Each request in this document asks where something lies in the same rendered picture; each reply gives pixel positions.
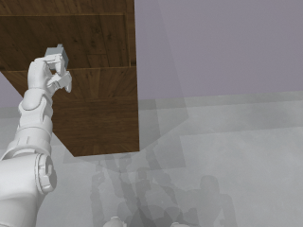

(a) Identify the left robot forearm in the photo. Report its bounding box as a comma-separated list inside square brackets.
[0, 88, 53, 161]

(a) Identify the drawer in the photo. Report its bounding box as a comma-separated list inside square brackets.
[0, 12, 130, 72]

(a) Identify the left robot hand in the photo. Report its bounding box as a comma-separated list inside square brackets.
[27, 53, 72, 97]

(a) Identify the left robot upper arm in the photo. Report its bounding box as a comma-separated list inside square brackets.
[0, 153, 58, 227]

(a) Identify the handle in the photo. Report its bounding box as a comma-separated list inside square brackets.
[45, 44, 69, 71]

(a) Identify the cabinet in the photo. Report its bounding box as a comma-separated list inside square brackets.
[0, 0, 140, 157]

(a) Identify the robot left shin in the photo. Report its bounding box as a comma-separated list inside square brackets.
[110, 217, 120, 221]

